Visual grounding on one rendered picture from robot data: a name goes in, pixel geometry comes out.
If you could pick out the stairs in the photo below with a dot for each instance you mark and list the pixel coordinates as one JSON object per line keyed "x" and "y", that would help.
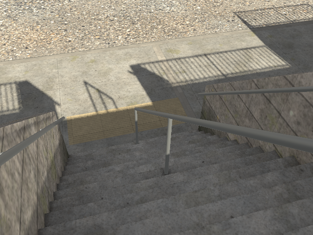
{"x": 213, "y": 187}

